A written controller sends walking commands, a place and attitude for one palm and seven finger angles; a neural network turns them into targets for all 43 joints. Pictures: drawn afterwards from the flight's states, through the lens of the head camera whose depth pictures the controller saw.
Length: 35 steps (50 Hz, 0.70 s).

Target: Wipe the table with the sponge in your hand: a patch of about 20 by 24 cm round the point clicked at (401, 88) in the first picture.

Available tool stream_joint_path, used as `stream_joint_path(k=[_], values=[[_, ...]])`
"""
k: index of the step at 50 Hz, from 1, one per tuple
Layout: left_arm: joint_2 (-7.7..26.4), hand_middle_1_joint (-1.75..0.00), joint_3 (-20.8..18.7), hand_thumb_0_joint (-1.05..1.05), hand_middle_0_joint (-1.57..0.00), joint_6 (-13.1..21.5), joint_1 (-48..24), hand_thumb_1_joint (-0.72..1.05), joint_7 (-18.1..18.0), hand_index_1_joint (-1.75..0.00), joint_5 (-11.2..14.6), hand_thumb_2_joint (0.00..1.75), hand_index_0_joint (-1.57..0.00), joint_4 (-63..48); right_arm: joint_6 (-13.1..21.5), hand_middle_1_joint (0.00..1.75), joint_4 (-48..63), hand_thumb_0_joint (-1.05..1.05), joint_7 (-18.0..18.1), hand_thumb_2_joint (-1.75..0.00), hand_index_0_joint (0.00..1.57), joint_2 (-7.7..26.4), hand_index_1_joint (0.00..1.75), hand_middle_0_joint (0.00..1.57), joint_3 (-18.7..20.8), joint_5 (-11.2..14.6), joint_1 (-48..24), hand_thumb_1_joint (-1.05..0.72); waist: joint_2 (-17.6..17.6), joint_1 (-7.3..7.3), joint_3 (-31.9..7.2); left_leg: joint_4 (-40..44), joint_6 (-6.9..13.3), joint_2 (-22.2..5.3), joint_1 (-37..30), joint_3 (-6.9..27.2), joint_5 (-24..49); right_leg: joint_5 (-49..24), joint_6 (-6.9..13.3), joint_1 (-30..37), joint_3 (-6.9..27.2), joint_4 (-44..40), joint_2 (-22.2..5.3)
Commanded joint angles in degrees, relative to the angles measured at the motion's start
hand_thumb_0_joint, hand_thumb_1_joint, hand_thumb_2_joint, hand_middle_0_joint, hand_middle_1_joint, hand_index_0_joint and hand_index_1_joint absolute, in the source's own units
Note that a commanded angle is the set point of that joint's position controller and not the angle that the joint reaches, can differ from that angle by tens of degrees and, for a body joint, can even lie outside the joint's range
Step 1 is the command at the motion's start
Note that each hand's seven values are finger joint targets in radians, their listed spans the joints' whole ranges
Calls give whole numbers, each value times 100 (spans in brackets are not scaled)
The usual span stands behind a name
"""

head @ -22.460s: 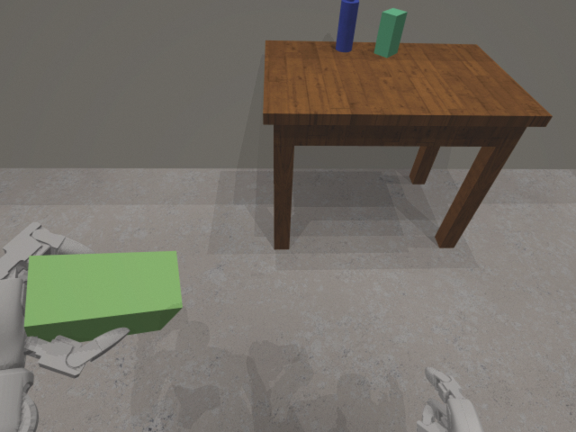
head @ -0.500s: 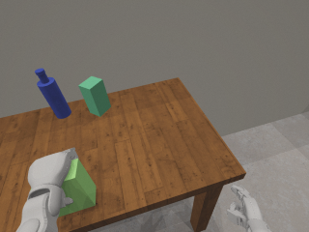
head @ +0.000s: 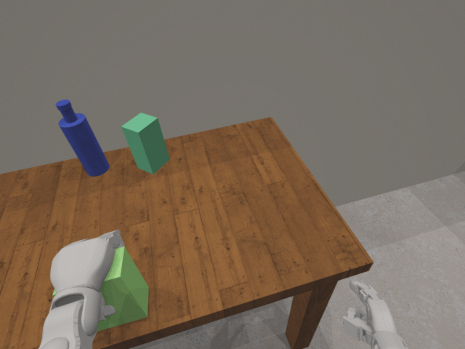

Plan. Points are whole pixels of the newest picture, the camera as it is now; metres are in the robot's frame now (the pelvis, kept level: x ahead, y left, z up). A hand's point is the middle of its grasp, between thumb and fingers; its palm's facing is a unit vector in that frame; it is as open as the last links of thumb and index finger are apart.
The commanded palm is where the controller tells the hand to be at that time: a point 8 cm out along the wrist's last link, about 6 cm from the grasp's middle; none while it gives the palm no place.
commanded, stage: lower the sponge onto the table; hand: left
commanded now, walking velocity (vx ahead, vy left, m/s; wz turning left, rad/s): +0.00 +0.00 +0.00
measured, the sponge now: (112, 297) +0.19 +0.27 -0.03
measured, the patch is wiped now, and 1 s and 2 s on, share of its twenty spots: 0.00 0.15 0.30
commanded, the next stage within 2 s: wipe forward along the first lane in 0.16 s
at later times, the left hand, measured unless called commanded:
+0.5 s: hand (102, 269) +0.21 +0.28 +0.03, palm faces -0.05 -0.08 -1.00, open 10.5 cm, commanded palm +0.20 +0.28 +0.07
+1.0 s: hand (104, 241) +0.27 +0.31 +0.03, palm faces -0.11 -0.03 -0.99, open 10.5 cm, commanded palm +0.25 +0.31 +0.06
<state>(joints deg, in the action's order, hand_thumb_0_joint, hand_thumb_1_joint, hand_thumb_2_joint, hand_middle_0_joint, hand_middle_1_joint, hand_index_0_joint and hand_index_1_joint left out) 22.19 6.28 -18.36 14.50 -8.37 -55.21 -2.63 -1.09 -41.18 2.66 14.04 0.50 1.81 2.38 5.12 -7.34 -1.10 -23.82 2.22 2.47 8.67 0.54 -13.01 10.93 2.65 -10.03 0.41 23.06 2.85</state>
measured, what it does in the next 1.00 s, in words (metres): stands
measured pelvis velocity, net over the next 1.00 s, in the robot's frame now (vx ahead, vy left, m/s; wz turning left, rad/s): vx -0.01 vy -0.03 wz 0.01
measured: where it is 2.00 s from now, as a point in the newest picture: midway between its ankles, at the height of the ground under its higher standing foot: outside the picture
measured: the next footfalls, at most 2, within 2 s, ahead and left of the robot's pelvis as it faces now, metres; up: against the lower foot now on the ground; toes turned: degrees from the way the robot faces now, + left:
none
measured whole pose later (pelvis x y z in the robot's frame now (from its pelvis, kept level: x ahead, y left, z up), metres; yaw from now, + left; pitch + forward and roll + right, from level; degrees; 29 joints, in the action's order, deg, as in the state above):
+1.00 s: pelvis -0.01 -0.03 -0.01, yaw +1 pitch +5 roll +0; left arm 28.4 -1.0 -9.0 -8.6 -7.6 -54.4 26.7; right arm -1.3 -42.6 5.5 16.3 1.2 4.3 8.6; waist 4.7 -4.1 -4.0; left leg -31.1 1.1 1.2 21.3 2.0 -14.6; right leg 12.2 4.5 -22.3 -1.4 29.8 4.2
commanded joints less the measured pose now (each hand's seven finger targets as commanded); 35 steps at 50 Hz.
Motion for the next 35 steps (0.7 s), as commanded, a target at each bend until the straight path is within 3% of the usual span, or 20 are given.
stream_joint_path(k=[1, 2, 3, 5, 7, 8, 9, 10, 12, 13, 17, 18, 22, 23, 27, 28, 30, 32, 33, 35], values=[[956, -160, -611, 0, -120, 78, -1090, 10, -296, -160, -110, 130, -120, -808, 310, 30, 957, 0, 35, -90, 20, 558, 30, 20, 139, 23, -1170, -90, -356, -8, -697, 307, -10, -87, -26, 585, 794, -288, 227, 96, 676, -413, -161], [1100, -160, -734, 0, -120, 62, -1200, 10, -291, -160, -108, 130, -120, -829, 295, 30, 948, 0, 38, -90, 20, 585, 30, 20, 126, 37, -1184, -90, -302, -4, -708, 344, -17, -80, -25, 631, 680, -170, 249, 94, 777, -419, -126], [811, -160, -494, 0, -120, 87, -1272, 10, -281, -160, -93, 130, -120, -842, 309, 30, 991, 0, 42, -90, 20, 538, 30, 20, 125, 49, -1179, -90, -300, 49, -791, 338, -1, -93, 13, 565, 654, -161, 210, 110, 643, -362, -153], [789, -160, -468, 0, -120, 86, -1252, 10, -284, -160, -84, 130, -120, -611, 319, 30, 959, 0, 52, -90, 20, 561, 30, 20, 130, 44, -1143, -90, -505, 54, -686, 308, 16, -76, 67, 555, 598, -110, 196, 18, 652, -410, -156], [1050, -160, -693, 0, -120, 69, -1347, 10, -287, -160, -103, 130, -120, -532, 304, 30, 933, 0, 71, -90, 20, 599, 30, 20, 125, 40, -1150, -90, -516, 28, -720, 299, 19, -56, 63, 590, 532, -50, 220, 11, 788, -427, -128], [786, -160, -496, 0, -120, 98, -1351, 10, -280, -160, -64, 130, -120, -517, 319, 30, 979, 0, 69, -90, 20, 550, 30, 20, 118, 66, -1132, -90, -479, 77, -779, 284, 44, -64, 121, 507, 522, -65, 188, 51, 658, -377, -165], [987, -160, -711, 0, -120, 118, -1228, 10, -292, -160, -83, 130, -120, -393, 317, 30, 914, 0, 71, -90, 20, 582, 30, 20, 138, 53, -1090, -90, -599, 25, -795, 246, 31, -51, 126, 521, 642, -203, 201, 82, 673, -370, -155], [881, -160, -607, 0, -120, 128, -1162, 10, -277, -160, -83, 130, -120, -344, 309, 30, 926, 0, 73, -90, 20, 582, 30, 20, 129, 43, -1106, -90, -658, 35, -782, 225, 31, -46, 146, 511, 676, -250, 185, 71, 659, -371, -174], [982, -160, -695, 0, -120, 127, -1189, 10, -282, -160, -102, 130, -120, -416, 308, 30, 943, 0, 64, -90, 20, 605, 30, 20, 135, 44, -1127, -90, -471, 15, -747, 225, 20, -33, 131, 543, 660, -223, 218, 16, 769, -373, -148], [785, -160, -559, 0, -120, 153, -1143, 10, -283, -160, -76, 130, -120, -420, 317, 30, 961, 0, 55, -90, 20, 564, 30, 20, 140, 62, -1089, -90, -441, 53, -829, 197, 32, -51, 155, 490, 710, -296, 199, 47, 653, -309, -168], [1203, -160, -868, 0, -120, 143, -1495, 10, -314, -160, -130, 130, -120, -75, 287, 30, 854, 0, 112, -90, 20, 649, 30, 20, 136, 61, -1044, -90, -637, 82, -673, 148, 45, -12, 250, 498, 532, -143, 201, -105, 808, -387, -154], [916, -160, -644, 0, -120, 155, -1495, 10, -303, -160, -93, 130, -120, -20, 300, 30, 904, 0, 126, -90, 20, 594, 30, 20, 130, 81, -1023, -90, -618, 120, -700, 144, 64, -25, 303, 432, 476, -92, 158, -100, 651, -346, -194], [1251, -160, -855, 0, -120, 161, -1896, 10, -285, -160, -131, 130, -120, 475, 292, 30, 793, 0, 209, -90, 20, 673, 30, 20, 128, 104, -943, -90, -773, 155, -642, 92, 66, 25, 407, 431, 241, 146, 157, -250, 787, -415, -173], [1091, -160, -687, 0, -120, 185, -2062, 10, -266, -160, -133, 130, -120, 612, 292, 30, 809, 0, 219, -90, 20, 644, 30, 20, 123, 126, -918, -90, -760, 221, -618, 79, 79, 20, 496, 368, 165, 210, 129, -287, 687, -383, -198], [1317, -160, -872, 0, -120, 224, -2101, 10, -205, -160, -140, 130, -120, 972, 278, 30, 764, 0, 240, -90, 20, 711, 30, 20, 147, 139, -808, -90, -729, 174, -737, 16, 67, 60, 569, 372, 187, 117, 153, -272, 757, -343, -187], [1083, -160, -678, 0, -120, 265, -2099, 10, -178, -160, -98, 130, -120, 1026, 285, 30, 816, 0, 237, -90, 20, 677, 30, 20, 148, 151, -766, -90, -795, 225, -775, -1, 83, 42, 661, 320, 171, 73, 112, -229, 639, -286, -219], [1119, -160, -665, 0, -120, 308, -2165, 10, -137, -160, -74, 130, -120, 1280, 283, 30, 805, 0, 255, -90, 20, 705, 30, 20, 143, 159, -703, -90, -952, 250, -673, -54, 92, 60, 772, 314, 75, 148, 86, -316, 664, -320, -227], [1520, -160, -958, 0, -120, 340, -2488, 10, -125, -160, -97, 130, -120, 1523, 273, 30, 753, 0, 284, -90, 20, 774, 30, 20, 157, 171, -622, -90, -937, 265, -576, -79, 96, 79, 861, 329, -123, 425, 102, -437, 809, -392, -211], [1281, -160, -727, 0, -120, 398, -2610, 10, -101, -160, -76, 130, -120, 1574, 284, 30, 819, 0, 299, -90, 20, 732, 30, 20, 146, 188, -580, -90, -903, 323, -623, -86, 109, 75, 955, 277, -190, 503, 67, -422, 696, -349, -240], [1473, -160, -897, 0, -120, 493, -2647, 10, -107, -160, -111, 130, -120, 1888, 295, 30, 762, 0, 322, -90, 20, 770, 30, 20, 178, 187, -466, -90, -995, 294, -651, -163, 112, 85, 1030, 257, -200, 514, 61, -473, 716, -339, -245]])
